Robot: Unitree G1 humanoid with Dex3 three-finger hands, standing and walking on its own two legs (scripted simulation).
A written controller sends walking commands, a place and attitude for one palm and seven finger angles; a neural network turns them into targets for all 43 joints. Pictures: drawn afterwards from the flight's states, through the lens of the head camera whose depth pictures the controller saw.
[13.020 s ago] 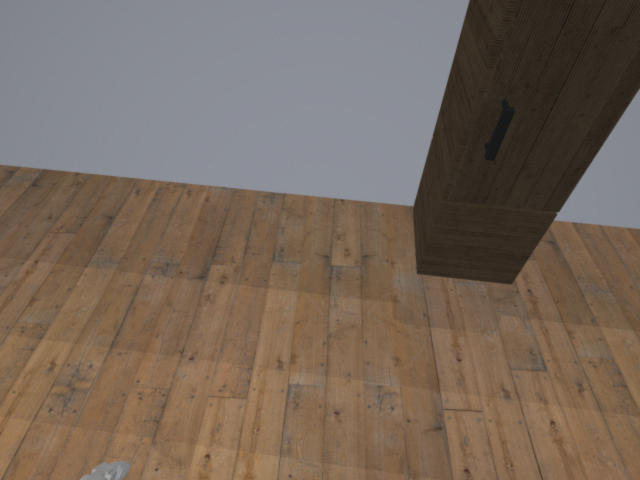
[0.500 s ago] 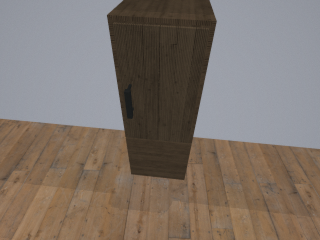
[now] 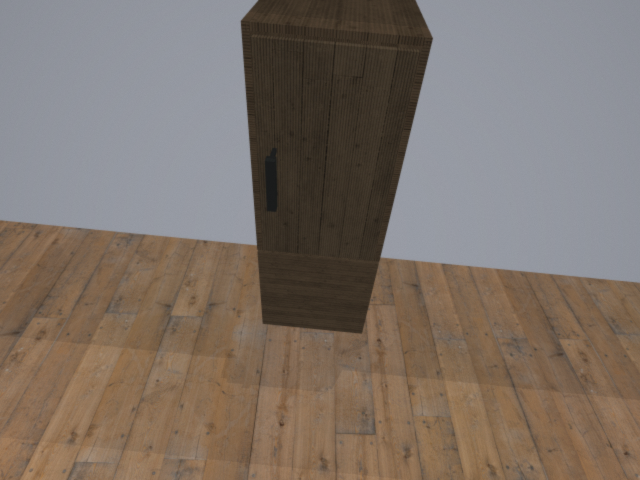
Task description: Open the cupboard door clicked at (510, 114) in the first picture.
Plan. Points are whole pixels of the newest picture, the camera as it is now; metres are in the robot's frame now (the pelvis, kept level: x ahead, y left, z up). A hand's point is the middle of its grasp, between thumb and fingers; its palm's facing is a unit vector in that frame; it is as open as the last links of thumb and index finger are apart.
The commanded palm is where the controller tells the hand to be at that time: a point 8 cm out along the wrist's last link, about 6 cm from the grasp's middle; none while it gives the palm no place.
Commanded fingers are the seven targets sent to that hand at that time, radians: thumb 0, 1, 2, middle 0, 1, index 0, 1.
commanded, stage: come to a stop and stand still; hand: left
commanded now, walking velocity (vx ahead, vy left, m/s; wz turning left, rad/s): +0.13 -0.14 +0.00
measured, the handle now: (272, 179) +0.81 +0.14 -0.07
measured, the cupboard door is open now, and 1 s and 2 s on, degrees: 0 0 0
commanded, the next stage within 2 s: look again from close up in 0.86 s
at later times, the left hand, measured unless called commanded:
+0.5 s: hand out of the picture -0.02 +0.12 -0.17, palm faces +0.04 -0.99 -0.14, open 7.3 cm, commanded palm none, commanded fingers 0.00 0.90 0.90 -0.20 -0.30 -0.20 -0.30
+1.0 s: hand out of the picture +0.05 +0.16 -0.18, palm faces +0.01 -0.97 -0.26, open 7.3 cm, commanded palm none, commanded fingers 0.00 0.90 0.90 -0.20 -0.30 -0.20 -0.30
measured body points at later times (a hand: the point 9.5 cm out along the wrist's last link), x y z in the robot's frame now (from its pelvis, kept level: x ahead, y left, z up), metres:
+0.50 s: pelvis +0.01 -0.03 +0.00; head +0.01 -0.03 +0.45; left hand -0.02 +0.17 -0.16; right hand -0.01 -0.28 -0.15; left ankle +0.08 +0.09 -0.69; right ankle -0.03 -0.14 -0.74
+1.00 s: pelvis +0.01 -0.03 -0.01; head +0.05 -0.04 +0.43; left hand +0.05 +0.21 -0.16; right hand +0.11 -0.26 -0.17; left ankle +0.10 +0.10 -0.74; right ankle -0.03 -0.14 -0.74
